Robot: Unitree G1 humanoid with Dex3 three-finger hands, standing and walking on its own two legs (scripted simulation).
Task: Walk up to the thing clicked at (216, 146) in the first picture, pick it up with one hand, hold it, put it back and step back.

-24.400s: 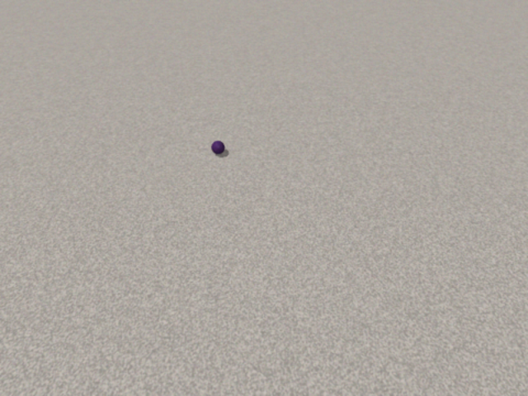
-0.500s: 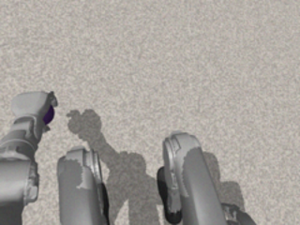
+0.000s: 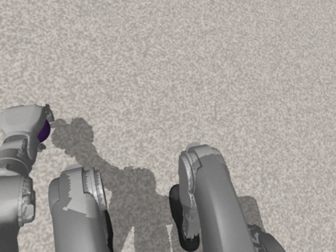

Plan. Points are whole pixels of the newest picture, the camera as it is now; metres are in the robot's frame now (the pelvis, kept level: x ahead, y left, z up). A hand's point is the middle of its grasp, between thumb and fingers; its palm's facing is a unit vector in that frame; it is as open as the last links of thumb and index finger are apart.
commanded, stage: rest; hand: left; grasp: from above
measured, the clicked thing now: (32, 129) +0.44 +0.28 -0.20
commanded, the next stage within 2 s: open in 1.28 s
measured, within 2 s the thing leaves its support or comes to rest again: neither
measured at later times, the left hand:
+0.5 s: hand (42, 133) +0.43 +0.27 -0.24, palm faces -0.47 -0.13 -0.88, open 9.2 cm
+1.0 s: hand (45, 134) +0.43 +0.27 -0.26, palm faces -0.46 -0.14 -0.88, open 9.2 cm
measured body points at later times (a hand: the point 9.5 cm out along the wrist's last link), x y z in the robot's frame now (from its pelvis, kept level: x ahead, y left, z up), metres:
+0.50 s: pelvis +0.01 +0.00 -0.02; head +0.26 +0.08 +0.35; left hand +0.45 +0.27 -0.19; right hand +0.04 -0.27 -0.11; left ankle +0.07 +0.13 -0.28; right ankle +0.10 -0.13 -0.28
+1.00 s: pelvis +0.01 +0.01 -0.03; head +0.26 +0.09 +0.33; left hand +0.45 +0.27 -0.21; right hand +0.04 -0.25 -0.11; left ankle +0.07 +0.13 -0.28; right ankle +0.10 -0.13 -0.28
